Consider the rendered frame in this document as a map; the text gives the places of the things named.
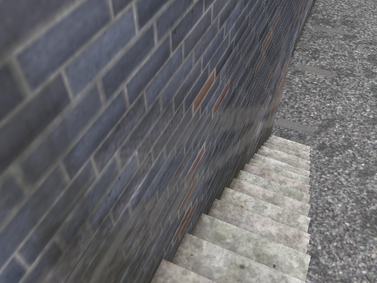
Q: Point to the stairs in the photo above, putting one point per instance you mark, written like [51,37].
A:
[257,231]

